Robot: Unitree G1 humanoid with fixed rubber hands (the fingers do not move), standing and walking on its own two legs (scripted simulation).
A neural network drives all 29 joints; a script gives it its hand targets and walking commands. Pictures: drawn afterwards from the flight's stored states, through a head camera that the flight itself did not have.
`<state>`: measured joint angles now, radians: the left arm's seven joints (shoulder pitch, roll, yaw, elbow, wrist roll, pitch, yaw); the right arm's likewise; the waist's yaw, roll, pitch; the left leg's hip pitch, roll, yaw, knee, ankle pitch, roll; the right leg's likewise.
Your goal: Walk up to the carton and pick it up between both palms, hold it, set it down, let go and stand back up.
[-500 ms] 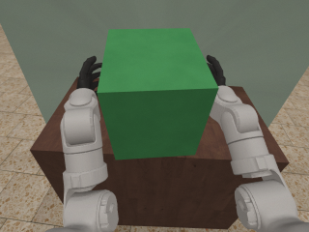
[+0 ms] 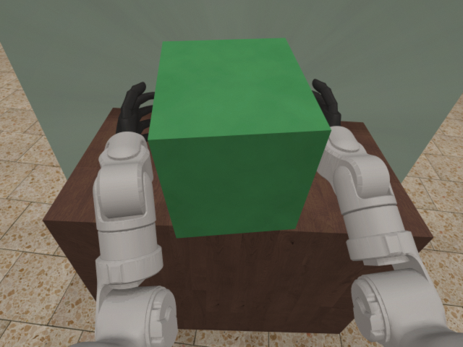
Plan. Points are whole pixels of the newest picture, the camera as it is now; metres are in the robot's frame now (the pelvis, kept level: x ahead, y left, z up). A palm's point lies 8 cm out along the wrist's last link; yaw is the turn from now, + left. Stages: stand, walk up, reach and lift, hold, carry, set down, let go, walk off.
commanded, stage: hold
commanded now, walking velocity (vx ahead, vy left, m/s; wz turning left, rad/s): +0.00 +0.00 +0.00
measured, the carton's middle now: (230, 138) +0.39 +0.01 +0.20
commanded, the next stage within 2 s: none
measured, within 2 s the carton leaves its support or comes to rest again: neither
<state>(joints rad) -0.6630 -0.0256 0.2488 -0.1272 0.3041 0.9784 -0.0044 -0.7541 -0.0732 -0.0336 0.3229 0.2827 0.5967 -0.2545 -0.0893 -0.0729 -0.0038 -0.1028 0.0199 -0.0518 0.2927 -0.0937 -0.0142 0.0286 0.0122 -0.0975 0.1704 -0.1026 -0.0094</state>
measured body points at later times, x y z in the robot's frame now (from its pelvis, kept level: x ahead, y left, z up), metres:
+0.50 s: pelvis +0.00 +0.00 +0.00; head -0.04 +0.04 +0.45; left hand +0.36 +0.17 +0.23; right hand +0.38 -0.13 +0.24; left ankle +0.05 +0.12 -0.75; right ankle +0.00 -0.11 -0.75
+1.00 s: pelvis +0.00 +0.00 +0.00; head -0.04 +0.04 +0.45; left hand +0.37 +0.16 +0.23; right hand +0.38 -0.14 +0.24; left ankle +0.05 +0.12 -0.75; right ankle +0.00 -0.11 -0.75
